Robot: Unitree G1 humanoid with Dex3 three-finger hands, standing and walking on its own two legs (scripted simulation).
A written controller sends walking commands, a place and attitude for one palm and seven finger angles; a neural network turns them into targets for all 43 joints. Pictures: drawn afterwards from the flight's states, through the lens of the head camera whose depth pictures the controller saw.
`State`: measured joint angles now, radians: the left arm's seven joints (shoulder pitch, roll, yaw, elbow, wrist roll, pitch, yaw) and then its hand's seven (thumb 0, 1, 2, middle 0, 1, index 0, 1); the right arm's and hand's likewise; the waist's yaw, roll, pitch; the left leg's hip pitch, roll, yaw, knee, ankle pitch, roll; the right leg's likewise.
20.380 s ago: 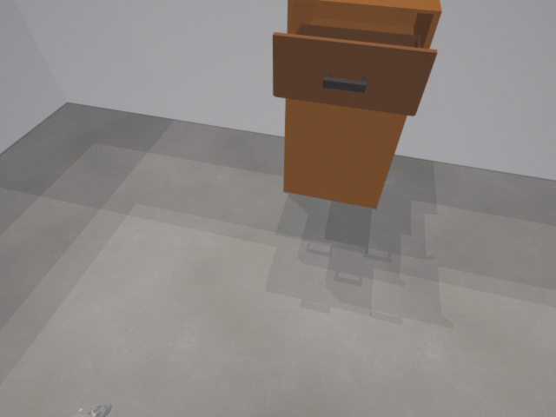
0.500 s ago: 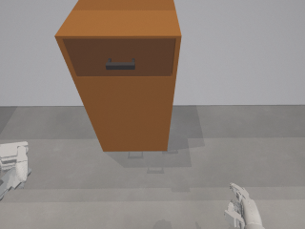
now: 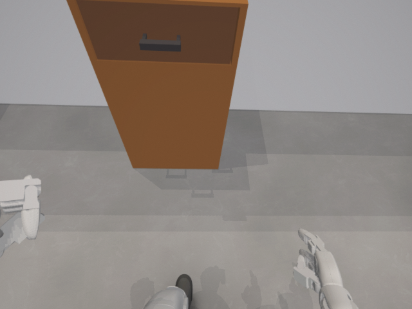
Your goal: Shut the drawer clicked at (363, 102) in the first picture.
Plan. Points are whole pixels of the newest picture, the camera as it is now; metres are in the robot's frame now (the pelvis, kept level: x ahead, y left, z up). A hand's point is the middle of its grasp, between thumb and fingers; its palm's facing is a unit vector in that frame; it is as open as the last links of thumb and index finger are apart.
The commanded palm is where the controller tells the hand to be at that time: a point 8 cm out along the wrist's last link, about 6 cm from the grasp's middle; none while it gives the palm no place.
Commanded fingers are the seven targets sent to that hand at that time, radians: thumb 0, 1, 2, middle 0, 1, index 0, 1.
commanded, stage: step back with the hand held close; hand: left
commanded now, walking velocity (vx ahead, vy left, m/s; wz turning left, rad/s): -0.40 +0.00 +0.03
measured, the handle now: (161, 41) +0.78 +0.20 +0.03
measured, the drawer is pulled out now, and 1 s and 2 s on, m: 0.00 0.00 0.00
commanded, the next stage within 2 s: stop stepping back and stand still in 0.20 s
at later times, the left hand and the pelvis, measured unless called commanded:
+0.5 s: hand out of the picture +0.06 +0.24 +0.17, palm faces +0.27 -0.81 -0.52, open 3.3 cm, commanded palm +0.00 +0.29 +0.18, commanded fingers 0.00 0.90 0.90 -1.40 -1.60 -1.40 -1.60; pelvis -0.13 +0.01 +0.01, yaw -1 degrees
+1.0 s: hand out of the picture -0.01 +0.26 +0.17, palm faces +0.38 -0.80 -0.46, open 3.3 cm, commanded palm -0.06 +0.30 +0.18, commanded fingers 0.00 0.90 0.90 -1.40 -1.60 -1.40 -1.60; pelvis -0.19 +0.02 +0.00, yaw +0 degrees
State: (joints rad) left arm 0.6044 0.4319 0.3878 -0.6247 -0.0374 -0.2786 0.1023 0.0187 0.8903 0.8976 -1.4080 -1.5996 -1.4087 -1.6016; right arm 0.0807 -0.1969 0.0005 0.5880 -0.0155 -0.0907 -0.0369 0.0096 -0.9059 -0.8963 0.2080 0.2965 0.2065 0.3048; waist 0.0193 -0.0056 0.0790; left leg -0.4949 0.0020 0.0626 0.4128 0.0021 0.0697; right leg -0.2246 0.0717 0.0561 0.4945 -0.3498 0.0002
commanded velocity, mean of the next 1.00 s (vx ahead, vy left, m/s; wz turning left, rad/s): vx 0.03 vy -0.03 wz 0.01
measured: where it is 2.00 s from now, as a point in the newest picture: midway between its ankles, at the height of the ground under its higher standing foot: outside the picture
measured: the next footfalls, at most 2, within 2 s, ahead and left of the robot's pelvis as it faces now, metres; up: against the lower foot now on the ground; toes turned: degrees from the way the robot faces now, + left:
left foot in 0.24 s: +0.04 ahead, +0.09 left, +0.00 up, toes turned +0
right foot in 0.50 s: -0.10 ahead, -0.10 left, +0.00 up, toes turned +6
